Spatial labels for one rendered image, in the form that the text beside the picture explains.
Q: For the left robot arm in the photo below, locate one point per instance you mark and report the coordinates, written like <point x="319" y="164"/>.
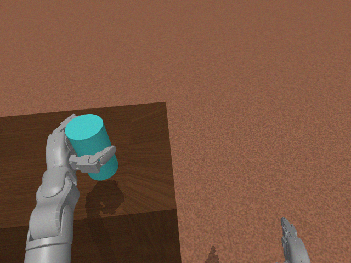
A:
<point x="50" y="231"/>

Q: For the left robot hand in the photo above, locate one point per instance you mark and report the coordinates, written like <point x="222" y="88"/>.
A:
<point x="60" y="152"/>

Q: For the can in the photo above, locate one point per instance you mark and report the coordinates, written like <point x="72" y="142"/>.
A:
<point x="87" y="135"/>

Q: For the right robot hand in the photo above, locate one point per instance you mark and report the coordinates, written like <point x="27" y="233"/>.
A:
<point x="294" y="248"/>

